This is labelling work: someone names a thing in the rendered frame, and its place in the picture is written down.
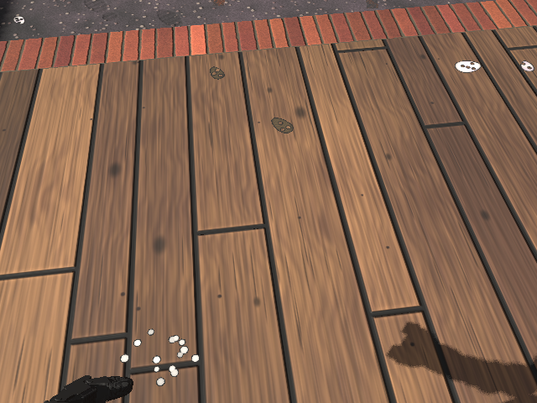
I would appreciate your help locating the robot left hand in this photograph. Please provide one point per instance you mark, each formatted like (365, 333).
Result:
(97, 390)

